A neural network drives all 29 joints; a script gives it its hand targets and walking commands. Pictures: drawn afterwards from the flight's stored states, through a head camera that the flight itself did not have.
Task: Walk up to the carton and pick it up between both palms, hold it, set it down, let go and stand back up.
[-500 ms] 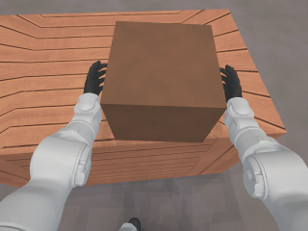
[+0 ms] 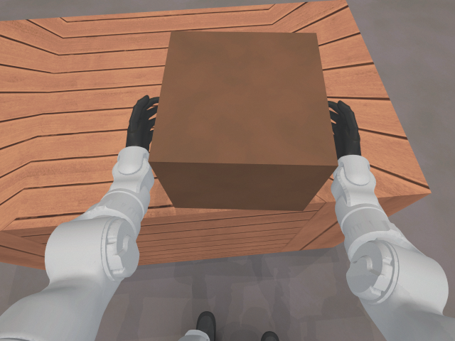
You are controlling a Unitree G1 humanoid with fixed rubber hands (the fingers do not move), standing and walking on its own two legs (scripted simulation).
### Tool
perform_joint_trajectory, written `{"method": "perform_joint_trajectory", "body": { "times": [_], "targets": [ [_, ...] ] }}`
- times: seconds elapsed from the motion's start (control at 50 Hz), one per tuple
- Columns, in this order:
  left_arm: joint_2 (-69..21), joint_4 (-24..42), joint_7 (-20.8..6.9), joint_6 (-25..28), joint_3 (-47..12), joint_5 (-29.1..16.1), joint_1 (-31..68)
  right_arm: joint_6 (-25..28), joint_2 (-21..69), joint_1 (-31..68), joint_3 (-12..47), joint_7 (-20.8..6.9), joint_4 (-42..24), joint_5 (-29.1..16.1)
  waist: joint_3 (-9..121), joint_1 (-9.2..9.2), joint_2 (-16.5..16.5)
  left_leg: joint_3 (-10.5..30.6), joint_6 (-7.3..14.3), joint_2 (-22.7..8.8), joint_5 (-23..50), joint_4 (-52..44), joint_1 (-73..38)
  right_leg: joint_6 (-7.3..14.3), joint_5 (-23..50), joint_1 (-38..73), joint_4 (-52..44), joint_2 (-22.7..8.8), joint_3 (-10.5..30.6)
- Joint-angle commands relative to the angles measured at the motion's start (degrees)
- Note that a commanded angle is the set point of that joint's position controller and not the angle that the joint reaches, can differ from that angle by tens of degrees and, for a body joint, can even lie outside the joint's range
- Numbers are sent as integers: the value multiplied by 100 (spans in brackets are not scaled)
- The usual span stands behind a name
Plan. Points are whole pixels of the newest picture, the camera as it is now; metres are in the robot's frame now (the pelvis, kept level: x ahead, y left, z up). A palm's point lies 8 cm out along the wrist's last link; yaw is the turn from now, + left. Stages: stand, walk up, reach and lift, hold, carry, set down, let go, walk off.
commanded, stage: reach and lift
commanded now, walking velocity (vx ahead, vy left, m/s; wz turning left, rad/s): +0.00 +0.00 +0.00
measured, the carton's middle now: (240, 126) +0.52 +0.03 -0.02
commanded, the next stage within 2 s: none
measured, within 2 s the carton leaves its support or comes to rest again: leaves its support in 1.52 s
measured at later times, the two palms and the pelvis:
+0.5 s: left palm (139, 141) +0.45 +0.21 +0.02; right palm (345, 149) +0.46 -0.15 +0.02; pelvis +0.02 +0.00 +0.01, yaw -1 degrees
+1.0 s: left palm (140, 145) +0.44 +0.21 +0.02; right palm (347, 154) +0.45 -0.16 +0.02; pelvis +0.01 +0.00 +0.01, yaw -1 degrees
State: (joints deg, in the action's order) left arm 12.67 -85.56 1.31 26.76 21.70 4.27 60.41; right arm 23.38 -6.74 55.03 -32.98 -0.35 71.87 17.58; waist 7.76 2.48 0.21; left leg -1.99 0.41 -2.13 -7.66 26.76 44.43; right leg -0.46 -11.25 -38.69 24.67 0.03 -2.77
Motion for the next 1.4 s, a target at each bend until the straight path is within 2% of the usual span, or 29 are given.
{"method": "perform_joint_trajectory", "body": {
  "times": [0.0, 0.06, 0.1, 0.14, 0.3, 0.32, 0.38, 0.48, 0.7, 0.72, 0.74, 0.8, 0.84, 0.86, 0.92, 0.96, 0.98, 1.0, 1.02, 1.04, 1.08, 1.12, 1.14, 1.18, 1.22, 1.3, 1.32, 1.34, 1.38],
  "targets": [
    [-2822, 512, -809, 46, -533, 1034, 2295, 141, 2845, 2147, 1005, -872, -63, 930, 3748, -123, 17, -328, -244, -42, 2510, 186, -3049, -132, 2243, 1218, -77, 16, -336],
    [-2788, 577, -828, 58, -501, 1013, 2223, 109, 2985, 2039, 1028, -854, -80, 1101, 3777, -105, -69, -375, -152, -19, 2392, 36, -2792, -192, 2448, 1542, -64, -1, -304],
    [-2843, 633, -818, 23, -547, 1053, 2106, 75, 2995, 1863, 993, -837, 44, 1196, 3604, -180, -66, -390, -187, -47, 2558, 34, -3061, -189, 2418, 1469, -113, 37, -355],
    [-2897, 673, -817, 24, -562, 1042, 2094, 94, 3078, 1844, 1031, -829, 45, 1213, 3628, -135, -40, -382, -185, -62, 2798, 79, -3161, -178, 2457, 1383, -139, 50, -368],
    [-2997, 837, -770, 3, -606, 1114, 1949, 142, 3227, 1695, 1092, -807, 102, 1117, 3492, -82, 158, -439, -228, -80, 3141, 153, -3466, -118, 2399, 1212, -230, 70, -376],
    [-3037, 896, -760, -6, -673, 1107, 1930, 172, 3178, 1722, 1062, -802, 40, 1138, 3526, -139, 179, -417, -249, -78, 3231, 169, -3555, -95, 2389, 1160, -254, 83, -379],
    [-3087, 818, -770, -5, -650, 1147, 1820, 195, 3187, 1656, 1033, -776, 84, 1159, 3482, -131, 209, -421, -280, -76, 3161, 149, -3474, -72, 2370, 1249, -281, 72, -366],
    [-3099, 950, -775, -11, -628, 1129, 1925, 194, 3233, 1706, 1040, -781, -32, 1220, 3621, -121, 113, -433, -258, -65, 3049, 75, -3403, -97, 2405, 1366, -277, 69, -383],
    [-3232, 1012, -736, 66, -796, 1074, 1820, 419, 3250, 1670, 1206, -706, 16, 1167, 3780, -162, 170, -409, -275, -75, 3493, 187, -3592, -81, 2805, 1340, -249, 87, -418],
    [-3211, 973, -733, 97, -762, 1105, 1813, 466, 3310, 1709, 1281, -701, -1, 1150, 3860, -95, 121, -428, -253, -62, 3390, 163, -3495, -103, 2813, 1405, -252, 89, -383],
    [-3256, 1030, -720, 126, -815, 1093, 1799, 506, 3272, 1699, 1277, -697, -16, 1147, 3856, -97, 206, -441, -277, -59, 3480, 166, -3429, -118, 2952, 1475, -210, 80, -394],
    [-3251, 965, -713, 150, -850, 1034, 1819, 552, 3254, 1735, 1345, -677, 114, 1105, 3755, -101, 128, -432, -269, -76, 3436, 157, -3467, -121, 2924, 1510, -237, 95, -400],
    [-3251, 883, -737, 174, -831, 1022, 1868, 597, 3320, 1813, 1423, -653, 99, 1063, 3763, -50, 87, -458, -256, -46, 3306, 136, -3224, -134, 3081, 1715, -196, 67, -357],
    [-3274, 852, -735, 165, -883, 1026, 1860, 608, 3232, 1819, 1383, -650, 144, 1082, 3741, -147, 136, -438, -273, -47, 3182, 71, -3218, -130, 3018, 1734, -202, 73, -373],
    [-3281, 956, -709, 175, -988, 930, 1885, 639, 3187, 1763, 1399, -652, 281, 1001, 3764, -152, 206, -392, -332, -69, 3255, 104, -3416, -89, 2843, 1514, -256, 112, -394],
    [-3257, 903, -721, 216, -1038, 876, 1875, 645, 3187, 1758, 1462, -632, 300, 1003, 3781, -172, 102, -407, -313, -68, 3190, 126, -3400, -95, 2861, 1524, -271, 112, -391],
    [-3214, 922, -730, 248, -1065, 833, 1806, 676, 3228, 1742, 1553, -629, 251, 941, 3901, -116, 63, -394, -299, -46, 3201, 115, -3307, -108, 2997, 1629, -233, 115, -363],
    [-3255, 970, -718, 272, -1123, 801, 1940, 699, 3187, 1819, 1538, -630, 236, 925, 3927, -164, 175, -385, -323, -44, 3194, 107, -3283, -95, 3018, 1656, -205, 119, -371],
    [-3215, 920, -709, 280, -1119, 809, 1918, 696, 3214, 1797, 1622, -630, 318, 854, 3915, -98, 145, -396, -300, -36, 3181, 125, -3291, -110, 3015, 1647, -231, 121, -365],
    [-3258, 860, -708, 265, -1232, 745, 1868, 691, 3184, 1812, 1678, -619, 329, 831, 3885, -161, 132, -367, -308, -40, 3212, 134, -3378, -101, 3066, 1647, -230, 142, -375],
    [-3204, 871, -732, 338, -1214, 624, 2030, 745, 3217, 1971, 1725, -606, 234, 806, 4051, -76, 86, -382, -282, -9, 2949, 85, -3112, -122, 3007, 1780, -197, 115, -342],
    [-3195, 804, -737, 338, -1316, 610, 1959, 709, 3152, 1814, 1756, -595, 363, 759, 3940, -150, 84, -381, -278, -3, 2782, 37, -3085, -118, 2936, 1821, -187, 107, -338],
    [-3218, 763, -722, 323, -1328, 598, 1949, 692, 3112, 1858, 1780, -612, 383, 713, 3814, -136, 174, -396, -298, -28, 2748, 25, -3167, -110, 2801, 1713, -230, 125, -348],
    [-3190, 858, -718, 382, -1444, 456, 2048, 716, 3175, 1867, 1910, -613, 283, 639, 3987, -144, 98, -357, -276, -10, 2809, 67, -3245, -103, 2810, 1690, -228, 147, -326],
    [-3193, 737, -742, 390, -1516, 363, 2142, 689, 3134, 2021, 1932, -605, 221, 603, 3962, -174, 95, -364, -269, 7, 2475, 31, -3118, -64, 2611, 1711, -250, 134, -289],
    [-3318, 793, -701, 413, -1735, 241, 2232, 706, 3064, 2109, 2020, -612, 220, 451, 4014, -172, 332, -331, -351, -2, 2511, 79, -3216, -16, 2416, 1556, -259, 142, -307],
    [-2729, 617, -779, 475, -1400, -50, 3261, 812, 2752, 3152, 1710, -653, 262, 664, 4313, 175, -204, -492, -155, -30, 1780, 87, -2298, -66, 1900, 1430, 4, 124, -228],
    [-2678, 455, -775, 503, -1406, -26, 3246, 826, 2909, 3087, 1655, -712, 518, 745, 4334, 92, -174, -545, -80, 1, 1339, -1, -2043, -63, 1934, 1748, 175, 111, -179],
    [-2682, 477, -731, 456, -1565, -113, 3214, 818, 2856, 3101, 1733, -722, 678, 633, 4460, 159, -151, -542, -53, 24, 1362, 70, -1992, -59, 2195, 2027, 310, 130, -143]
  ]
}}
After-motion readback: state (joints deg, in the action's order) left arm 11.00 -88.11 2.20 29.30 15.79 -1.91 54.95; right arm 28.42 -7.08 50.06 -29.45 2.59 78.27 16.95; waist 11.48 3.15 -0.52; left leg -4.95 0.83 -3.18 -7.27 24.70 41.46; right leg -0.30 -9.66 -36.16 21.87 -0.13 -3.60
